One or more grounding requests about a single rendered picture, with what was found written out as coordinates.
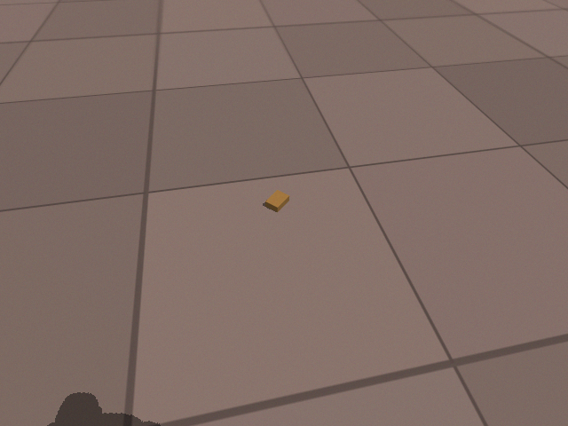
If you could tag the small box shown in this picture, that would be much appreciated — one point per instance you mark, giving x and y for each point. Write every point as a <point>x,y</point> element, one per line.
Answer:
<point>277,201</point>

